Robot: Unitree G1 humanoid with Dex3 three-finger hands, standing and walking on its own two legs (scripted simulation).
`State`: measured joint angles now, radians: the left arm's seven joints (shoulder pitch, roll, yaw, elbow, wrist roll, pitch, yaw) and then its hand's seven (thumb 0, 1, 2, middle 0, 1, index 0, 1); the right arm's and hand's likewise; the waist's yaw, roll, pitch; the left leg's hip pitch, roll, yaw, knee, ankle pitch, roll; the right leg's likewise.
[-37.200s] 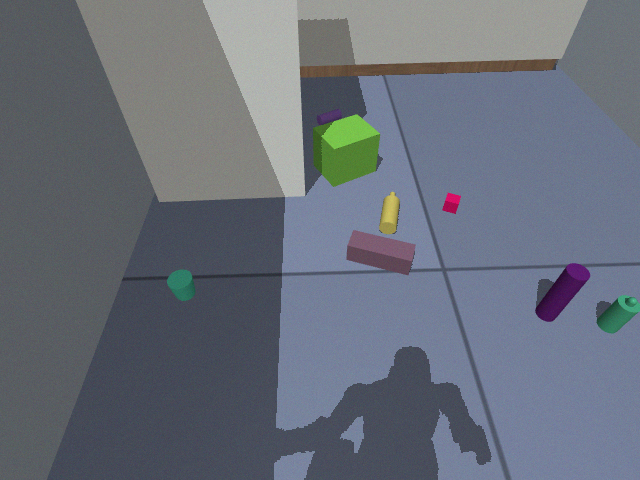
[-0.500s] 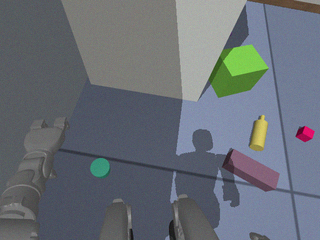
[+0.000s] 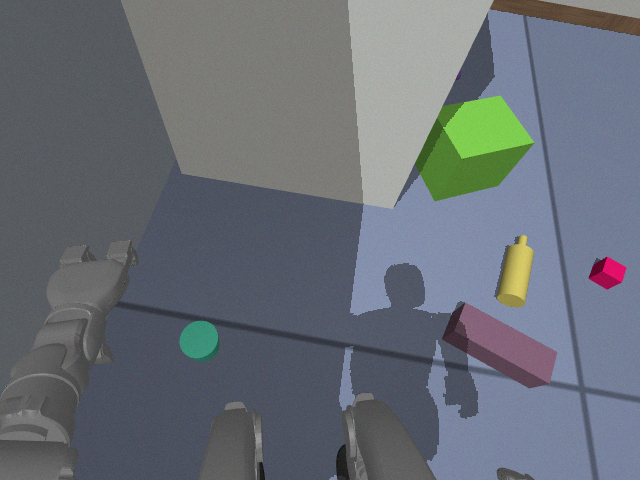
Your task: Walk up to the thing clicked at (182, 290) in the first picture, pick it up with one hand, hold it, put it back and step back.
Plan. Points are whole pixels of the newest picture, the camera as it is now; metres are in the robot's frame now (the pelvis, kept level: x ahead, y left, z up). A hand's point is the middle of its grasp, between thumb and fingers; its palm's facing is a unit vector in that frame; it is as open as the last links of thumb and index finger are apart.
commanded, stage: go down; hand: left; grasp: from above
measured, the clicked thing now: (202, 343) +0.43 +0.22 -0.57
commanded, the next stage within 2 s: withdraw in 0.16 s
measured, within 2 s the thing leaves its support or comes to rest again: neither
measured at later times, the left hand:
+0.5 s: hand (105, 317) +0.37 +0.27 -0.12, palm faces -0.46 -0.04 -0.89, open 14.4 cm
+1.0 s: hand (153, 338) +0.38 +0.25 -0.28, palm faces -0.39 -0.02 -0.92, open 14.4 cm
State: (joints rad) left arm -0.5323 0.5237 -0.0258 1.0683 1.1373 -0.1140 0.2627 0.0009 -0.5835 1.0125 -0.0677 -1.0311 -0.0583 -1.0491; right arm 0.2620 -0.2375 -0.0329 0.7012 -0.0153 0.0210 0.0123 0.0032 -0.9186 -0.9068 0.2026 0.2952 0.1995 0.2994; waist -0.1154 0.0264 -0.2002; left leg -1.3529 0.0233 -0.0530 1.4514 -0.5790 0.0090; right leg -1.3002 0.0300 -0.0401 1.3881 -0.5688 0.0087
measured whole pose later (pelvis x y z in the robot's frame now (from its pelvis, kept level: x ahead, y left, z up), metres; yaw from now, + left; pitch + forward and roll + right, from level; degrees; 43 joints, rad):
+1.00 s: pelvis -0.04 +0.00 -0.14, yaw -2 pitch +36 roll -5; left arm -0.63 0.53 0.02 1.08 1.17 -0.10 0.36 0.00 -0.57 0.89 -0.11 -0.99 -0.10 -1.01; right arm 0.18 -0.22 -0.05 0.75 -0.07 -0.03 0.05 0.00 -0.91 -0.90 0.20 0.29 0.20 0.30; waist -0.13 0.04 -0.20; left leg -1.91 0.01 -0.06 1.92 -0.64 0.01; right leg -1.86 0.02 -0.05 1.87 -0.64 0.02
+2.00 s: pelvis -0.04 +0.00 -0.13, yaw -2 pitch +35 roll -6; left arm -0.77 0.62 -0.01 1.15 1.12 -0.09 0.21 0.00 -0.59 0.97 -0.08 -1.03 -0.08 -1.04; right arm 0.21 -0.25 -0.01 0.70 -0.03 -0.02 0.06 0.00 -0.92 -0.90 0.20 0.29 0.20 0.30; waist -0.15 0.03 -0.20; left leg -1.87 0.02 -0.08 1.90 -0.65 0.01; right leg -1.82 0.03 -0.06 1.84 -0.65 0.01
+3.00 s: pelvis -0.03 +0.00 -0.08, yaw -1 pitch +33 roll -5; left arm -0.67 0.57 -0.01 1.09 1.12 -0.09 0.24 0.00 -0.55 1.00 -0.10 -0.99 -0.09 -1.01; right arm 0.23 -0.24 -0.02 0.71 -0.02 0.01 0.04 0.00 -0.91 -0.90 0.20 0.29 0.20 0.30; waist -0.14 0.03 -0.21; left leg -1.68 0.01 -0.06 1.73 -0.62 0.01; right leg -1.62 0.03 -0.05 1.67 -0.62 0.01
